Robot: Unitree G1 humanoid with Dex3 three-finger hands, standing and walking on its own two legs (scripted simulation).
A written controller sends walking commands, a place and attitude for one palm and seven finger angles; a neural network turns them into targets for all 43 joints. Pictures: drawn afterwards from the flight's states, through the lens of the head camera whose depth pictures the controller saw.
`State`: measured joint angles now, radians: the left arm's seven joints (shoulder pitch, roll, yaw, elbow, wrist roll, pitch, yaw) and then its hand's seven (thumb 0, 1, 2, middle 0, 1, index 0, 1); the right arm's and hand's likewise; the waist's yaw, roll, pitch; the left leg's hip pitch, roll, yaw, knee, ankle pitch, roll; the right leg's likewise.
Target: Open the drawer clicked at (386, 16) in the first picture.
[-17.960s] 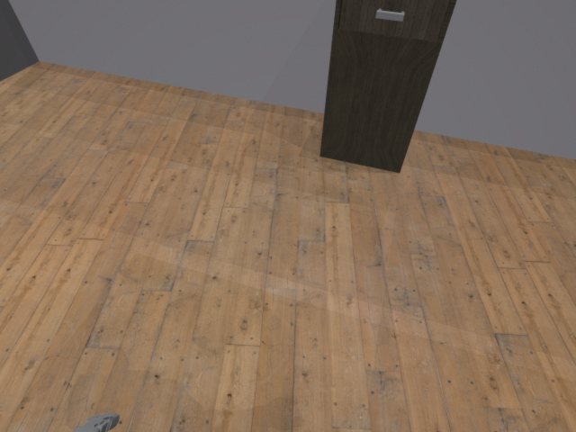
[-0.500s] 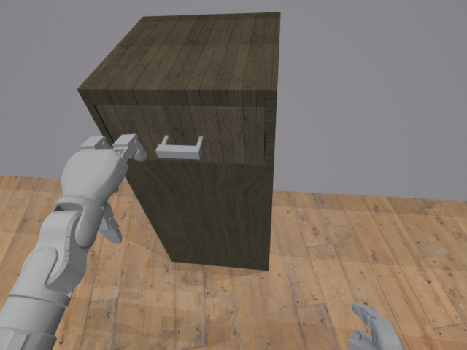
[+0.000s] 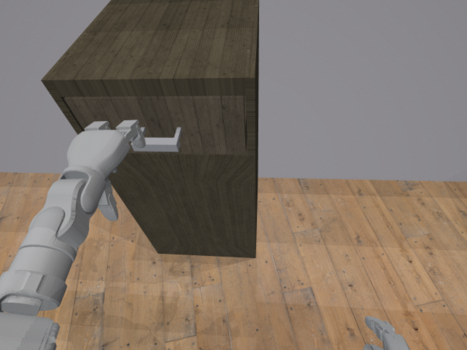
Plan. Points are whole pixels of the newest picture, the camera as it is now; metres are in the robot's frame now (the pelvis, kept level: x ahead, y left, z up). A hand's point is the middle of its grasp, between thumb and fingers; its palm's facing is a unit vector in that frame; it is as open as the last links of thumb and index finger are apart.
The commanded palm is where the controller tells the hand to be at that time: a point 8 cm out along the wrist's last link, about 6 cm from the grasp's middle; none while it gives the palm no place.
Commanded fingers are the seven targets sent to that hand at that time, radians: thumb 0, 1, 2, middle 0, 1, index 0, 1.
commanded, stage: move the hooked fingers above the handle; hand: left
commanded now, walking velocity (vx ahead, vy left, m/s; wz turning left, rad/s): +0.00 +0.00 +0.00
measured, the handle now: (158, 137) +0.55 +0.24 +0.01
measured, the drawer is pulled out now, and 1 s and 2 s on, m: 0.00 0.00 0.00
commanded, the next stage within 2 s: none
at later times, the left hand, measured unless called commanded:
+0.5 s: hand (131, 152) +0.44 +0.24 +0.08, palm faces -0.03 -0.03 -1.00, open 13.8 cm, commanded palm +0.43 +0.25 +0.15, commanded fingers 0.00 -0.50 0.30 -0.30 -1.20 -0.30 -1.20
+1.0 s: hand (142, 138) +0.49 +0.24 +0.07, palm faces -0.05 -0.02 -1.00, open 13.8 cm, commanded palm +0.48 +0.25 +0.13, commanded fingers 0.00 -0.50 0.30 -0.30 -1.20 -0.30 -1.20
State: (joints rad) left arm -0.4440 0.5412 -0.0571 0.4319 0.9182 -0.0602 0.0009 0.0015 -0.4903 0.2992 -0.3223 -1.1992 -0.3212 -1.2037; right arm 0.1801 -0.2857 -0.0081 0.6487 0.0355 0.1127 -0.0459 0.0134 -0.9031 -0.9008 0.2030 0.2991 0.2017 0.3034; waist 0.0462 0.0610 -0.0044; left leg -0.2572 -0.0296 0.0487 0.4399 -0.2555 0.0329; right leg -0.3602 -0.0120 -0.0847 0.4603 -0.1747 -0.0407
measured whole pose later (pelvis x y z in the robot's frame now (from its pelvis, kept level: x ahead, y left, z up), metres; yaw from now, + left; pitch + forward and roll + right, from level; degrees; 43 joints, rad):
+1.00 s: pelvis +0.03 +0.01 -0.01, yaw -1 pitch +13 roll +0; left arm -0.79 0.54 -0.05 0.90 1.03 -0.13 0.13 0.00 -0.49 0.30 -0.32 -1.20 -0.32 -1.20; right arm 0.31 -0.27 -0.04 0.69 0.02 0.14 -0.03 0.01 -0.90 -0.90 0.20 0.30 0.20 0.30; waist -0.04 0.04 -0.08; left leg -0.46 -0.03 0.06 0.57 -0.34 0.05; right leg -0.56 -0.01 -0.07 0.57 -0.24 -0.02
